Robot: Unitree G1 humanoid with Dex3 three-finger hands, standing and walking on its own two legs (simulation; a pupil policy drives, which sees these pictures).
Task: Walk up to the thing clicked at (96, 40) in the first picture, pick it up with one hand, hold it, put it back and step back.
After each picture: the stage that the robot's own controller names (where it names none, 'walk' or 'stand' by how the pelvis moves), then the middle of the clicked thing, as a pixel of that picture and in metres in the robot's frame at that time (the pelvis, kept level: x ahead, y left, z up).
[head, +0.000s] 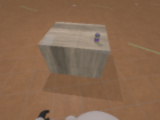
stand; (96, 38) +0.99 -0.05 -0.07
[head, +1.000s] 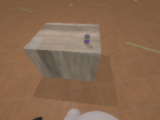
walk; (86, 39) +0.88 +0.12 -0.05
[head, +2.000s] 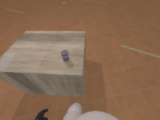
stand; (65, 56) +0.56 +0.28 -0.06
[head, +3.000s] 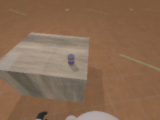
stand; (71, 60) +0.57 +0.20 -0.07
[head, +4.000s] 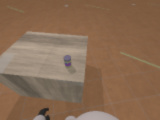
stand; (67, 61) +0.53 +0.22 -0.07
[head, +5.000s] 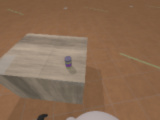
stand; (68, 62) +0.53 +0.22 -0.07
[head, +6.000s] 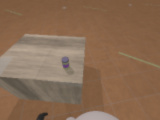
stand; (65, 63) +0.52 +0.24 -0.07
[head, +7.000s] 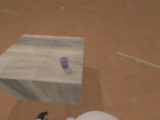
stand; (64, 63) +0.51 +0.25 -0.08
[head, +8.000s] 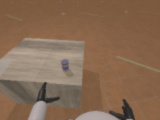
rise first; (65, 65) +0.51 +0.26 -0.07
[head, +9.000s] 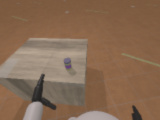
go down; (68, 64) +0.52 +0.25 -0.07
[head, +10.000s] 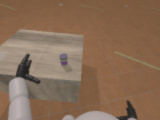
go down; (64, 60) +0.53 +0.24 -0.06
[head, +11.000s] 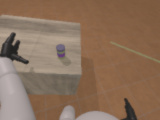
go down; (61, 52) +0.53 +0.23 -0.01
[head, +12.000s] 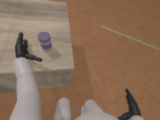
close in; (45, 42) +0.52 +0.25 +0.03
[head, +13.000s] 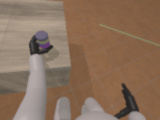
close; (43, 41) +0.54 +0.24 +0.04
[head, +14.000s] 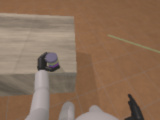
lift; (53, 62) +0.40 +0.22 +0.04
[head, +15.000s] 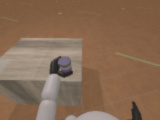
lift; (66, 67) +0.32 +0.16 +0.15
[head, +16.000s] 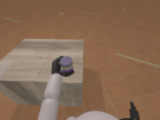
hold; (67, 66) +0.32 +0.15 +0.15
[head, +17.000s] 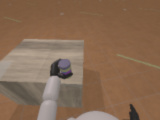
hold; (66, 69) +0.32 +0.16 +0.13
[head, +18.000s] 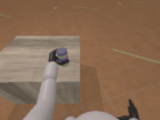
crouch; (63, 57) +0.41 +0.18 +0.13
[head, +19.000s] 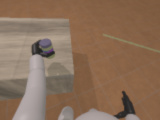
lower; (48, 49) +0.48 +0.24 +0.07
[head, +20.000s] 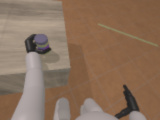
lower; (43, 44) +0.51 +0.24 +0.04
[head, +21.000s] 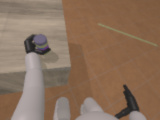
lower; (42, 45) +0.51 +0.24 +0.04
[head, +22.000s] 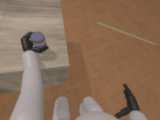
lower; (40, 43) +0.51 +0.25 +0.04
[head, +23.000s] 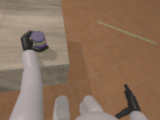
rest; (40, 42) +0.52 +0.24 +0.04
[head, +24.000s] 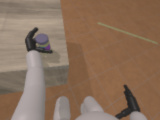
withdraw; (44, 44) +0.52 +0.23 +0.04
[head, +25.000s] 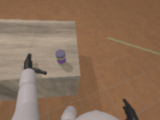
sink last; (61, 58) +0.48 +0.20 -0.01
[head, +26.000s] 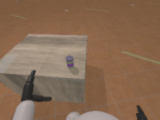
stand; (70, 62) +0.51 +0.22 -0.03
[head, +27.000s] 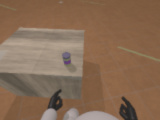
stand; (67, 59) +0.50 +0.22 -0.02
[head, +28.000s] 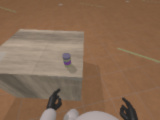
stand; (67, 60) +0.50 +0.22 -0.01
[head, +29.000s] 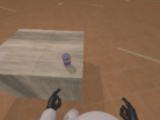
stand; (66, 60) +0.49 +0.22 -0.01
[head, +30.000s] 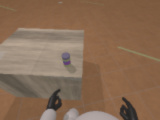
stand; (66, 60) +0.49 +0.22 -0.01
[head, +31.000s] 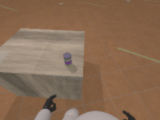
stand; (67, 59) +0.51 +0.21 -0.02
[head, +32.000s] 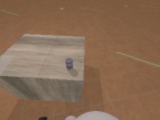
walk; (69, 64) +0.51 +0.20 -0.07
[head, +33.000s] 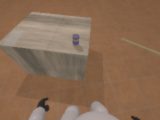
walk; (75, 40) +0.72 +0.16 -0.04
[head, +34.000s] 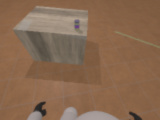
walk; (76, 25) +1.04 +0.24 -0.05
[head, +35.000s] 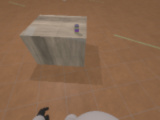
stand; (76, 29) +1.10 +0.25 -0.07
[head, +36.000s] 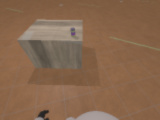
stand; (73, 32) +1.11 +0.28 -0.07
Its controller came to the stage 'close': yes
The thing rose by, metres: 0.25
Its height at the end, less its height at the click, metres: +0.00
